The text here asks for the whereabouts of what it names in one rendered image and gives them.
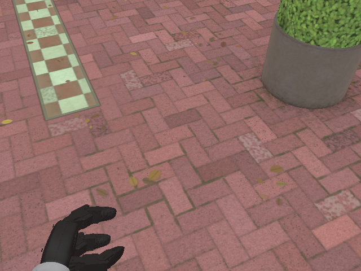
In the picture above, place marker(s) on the left robot hand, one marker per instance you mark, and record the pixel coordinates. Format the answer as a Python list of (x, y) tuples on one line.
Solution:
[(65, 245)]

